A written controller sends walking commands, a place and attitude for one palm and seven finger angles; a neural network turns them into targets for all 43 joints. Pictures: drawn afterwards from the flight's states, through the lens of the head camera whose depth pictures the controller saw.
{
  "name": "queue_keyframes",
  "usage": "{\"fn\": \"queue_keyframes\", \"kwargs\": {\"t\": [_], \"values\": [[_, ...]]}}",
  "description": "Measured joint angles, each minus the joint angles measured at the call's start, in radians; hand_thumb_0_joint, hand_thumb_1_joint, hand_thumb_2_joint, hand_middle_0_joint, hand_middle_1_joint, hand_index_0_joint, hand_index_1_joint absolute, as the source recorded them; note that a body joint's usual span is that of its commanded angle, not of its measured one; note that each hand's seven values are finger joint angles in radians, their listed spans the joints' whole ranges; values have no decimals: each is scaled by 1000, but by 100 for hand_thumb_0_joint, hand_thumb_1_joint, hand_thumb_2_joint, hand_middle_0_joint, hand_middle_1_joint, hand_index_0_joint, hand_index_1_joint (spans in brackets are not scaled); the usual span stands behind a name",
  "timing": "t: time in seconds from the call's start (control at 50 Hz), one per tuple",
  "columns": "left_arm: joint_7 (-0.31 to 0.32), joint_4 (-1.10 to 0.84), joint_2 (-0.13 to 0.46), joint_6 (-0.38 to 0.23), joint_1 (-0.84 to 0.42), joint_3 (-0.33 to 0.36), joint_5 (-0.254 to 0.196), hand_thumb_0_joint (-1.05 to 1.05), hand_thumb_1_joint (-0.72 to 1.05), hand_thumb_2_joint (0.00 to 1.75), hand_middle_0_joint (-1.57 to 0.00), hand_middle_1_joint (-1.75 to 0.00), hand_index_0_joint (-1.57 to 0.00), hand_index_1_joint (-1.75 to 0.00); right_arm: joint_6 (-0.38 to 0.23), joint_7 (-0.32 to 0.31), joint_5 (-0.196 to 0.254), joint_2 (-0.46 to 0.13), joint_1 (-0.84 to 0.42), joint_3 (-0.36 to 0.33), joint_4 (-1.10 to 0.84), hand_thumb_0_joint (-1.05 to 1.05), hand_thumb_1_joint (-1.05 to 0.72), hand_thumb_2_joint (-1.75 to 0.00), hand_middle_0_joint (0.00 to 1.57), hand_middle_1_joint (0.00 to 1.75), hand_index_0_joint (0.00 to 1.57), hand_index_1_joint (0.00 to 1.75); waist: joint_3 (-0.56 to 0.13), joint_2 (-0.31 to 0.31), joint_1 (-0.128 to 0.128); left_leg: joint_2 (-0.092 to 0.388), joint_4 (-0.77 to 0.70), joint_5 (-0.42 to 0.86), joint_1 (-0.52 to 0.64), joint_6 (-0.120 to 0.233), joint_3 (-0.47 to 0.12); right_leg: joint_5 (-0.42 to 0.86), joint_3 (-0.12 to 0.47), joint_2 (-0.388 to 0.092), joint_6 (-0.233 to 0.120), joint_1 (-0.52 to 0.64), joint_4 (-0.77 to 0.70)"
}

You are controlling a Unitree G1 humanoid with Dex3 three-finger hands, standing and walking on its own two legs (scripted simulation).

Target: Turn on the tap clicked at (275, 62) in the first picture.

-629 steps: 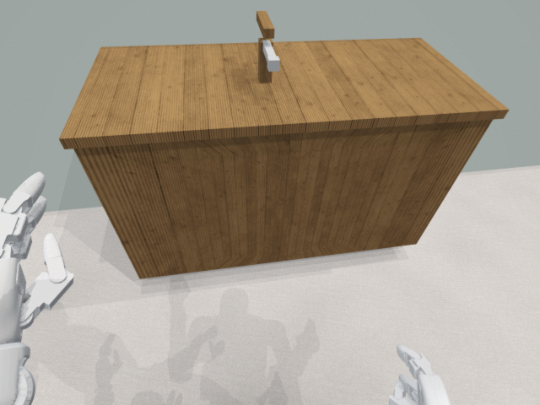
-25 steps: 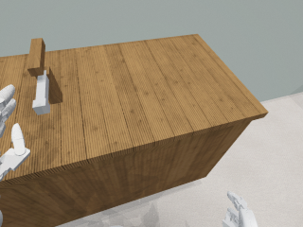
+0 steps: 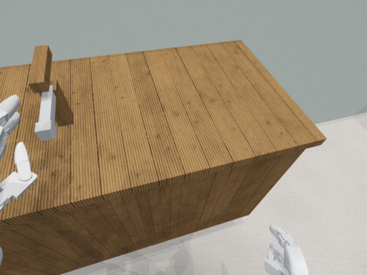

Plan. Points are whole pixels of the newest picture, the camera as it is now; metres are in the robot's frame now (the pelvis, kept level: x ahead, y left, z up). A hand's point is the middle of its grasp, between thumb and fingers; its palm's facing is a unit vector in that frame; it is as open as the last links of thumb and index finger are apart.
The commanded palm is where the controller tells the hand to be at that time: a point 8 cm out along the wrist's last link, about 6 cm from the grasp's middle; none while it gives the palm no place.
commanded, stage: shuffle to correct the standing spot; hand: left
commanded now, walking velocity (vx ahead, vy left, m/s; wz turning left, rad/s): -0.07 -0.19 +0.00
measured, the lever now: (46, 130) +0.35 +0.30 +0.12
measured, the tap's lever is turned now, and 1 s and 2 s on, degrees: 0 0 0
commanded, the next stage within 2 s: none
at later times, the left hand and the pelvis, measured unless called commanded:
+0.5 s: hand (39, 178) +0.22 +0.23 +0.17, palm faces +0.36 -0.83 -0.42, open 7.4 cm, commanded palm +0.16 +0.27 +0.18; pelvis +0.00 -0.01 +0.00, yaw +0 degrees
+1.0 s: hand (37, 187) +0.21 +0.23 +0.17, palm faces +0.37 -0.84 -0.40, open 7.4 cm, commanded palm +0.15 +0.27 +0.18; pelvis +0.00 -0.01 +0.00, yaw +1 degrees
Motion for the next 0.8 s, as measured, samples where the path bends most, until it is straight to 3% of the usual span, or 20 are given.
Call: {"fn": "queue_keyframes", "kwargs": {"t": [0.1, 0.18, 0.22, 0.32, 0.4, 0.6, 0.8], "values": [[-3, 7, -5, 1, 17, 3, -10, 1, 89, 89, -21, -30, -22, -30, 7, 12, 14, -10, -14, -1, -16, 1, -90, -89, 20, 30, 21, 30, -2, 30, 5, 19, 21, -9, -18, -7, -14, 17, -14, 22, -43, 6, -27], [10, 11, -30, 13, 29, -21, -23, 1, 89, 89, -21, -30, -22, -30, 13, 5, 21, -17, -14, -1, -2, 1, -90, -89, 20, 30, 21, 30, -21, 32, 8, 24, 53, -37, -36, 23, -15, 5, -18, 26, -54, -7, -10], [17, 14, -41, 17, 27, -34, -25, 1, 89, 89, -21, -30, -22, -30, 17, 0, 21, -16, -8, 0, 9, 1, -90, -89, 20, 30, 21, 30, -26, 23, 9, 23, 45, -28, -29, 24, -12, 0, -18, 22, -53, -4, -6], [30, 18, -51, 20, 9, -44, -17, 1, 89, 89, -21, -30, -22, -30, 25, -8, 16, -13, 4, 6, 17, 1, -90, -89, 20, 30, 20, 30, -25, 4, 11, 15, -8, 1, 7, -10, -5, 3, -12, 12, -31, 14, -20], [29, 22, -34, 17, -10, -29, -9, 1, 89, 89, -21, -30, -22, -30, 28, -2, 16, -7, 3, 9, 7, 1, -90, -89, 20, 30, 20, 30, -17, 12, 6, 16, -20, 8, 10, -13, -8, 12, -15, 14, -20, 20, -36], [20, 20, -29, 25, 29, -32, -25, 1, 89, 89, -21, -30, -22, -30, 28, 6, 22, -6, -4, 10, 0, 1, -90, -89, 20, 30, 21, 30, -20, 30, -2, 23, 21, -13, -17, -6, -9, 6, -17, 21, -50, 2, -17], [31, 14, -23, 20, 15, -25, -16, 1, 89, 89, -21, -30, -22, -30, 31, -5, 17, -9, 7, 9, 6, 1, -90, -89, 20, 30, 20, 30, -20, 14, 3, 9, -22, 12, 8, -9, -7, 15, -14, 7, -26, 16, -34]]}}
